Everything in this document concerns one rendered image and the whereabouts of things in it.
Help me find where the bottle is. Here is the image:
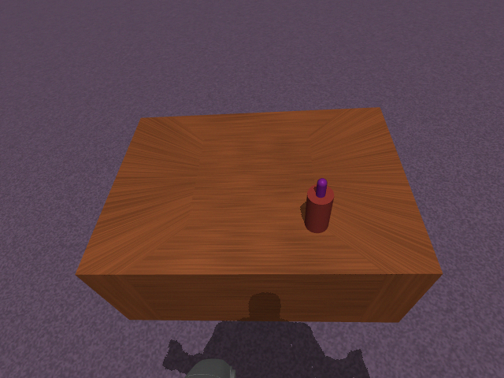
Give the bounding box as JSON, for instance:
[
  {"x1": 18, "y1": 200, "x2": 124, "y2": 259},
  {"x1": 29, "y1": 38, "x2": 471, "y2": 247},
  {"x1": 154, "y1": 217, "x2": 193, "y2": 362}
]
[{"x1": 305, "y1": 178, "x2": 334, "y2": 233}]

